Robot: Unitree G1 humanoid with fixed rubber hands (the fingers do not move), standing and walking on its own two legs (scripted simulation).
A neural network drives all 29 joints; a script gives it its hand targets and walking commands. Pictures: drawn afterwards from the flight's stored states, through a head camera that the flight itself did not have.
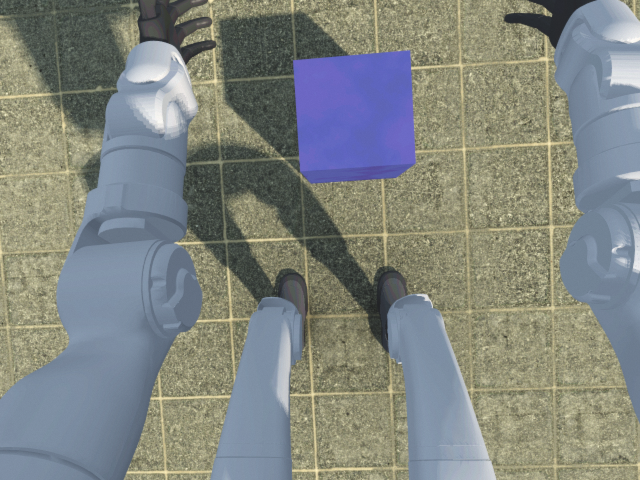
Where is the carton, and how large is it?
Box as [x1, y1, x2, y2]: [293, 50, 415, 183]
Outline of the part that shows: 409,50 293,60 300,171 311,183 396,177 415,163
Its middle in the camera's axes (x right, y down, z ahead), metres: +0.07 -0.24 +0.82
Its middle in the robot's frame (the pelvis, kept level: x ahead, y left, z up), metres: +0.56 -0.02 -0.53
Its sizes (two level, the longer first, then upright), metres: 0.210 0.200 0.250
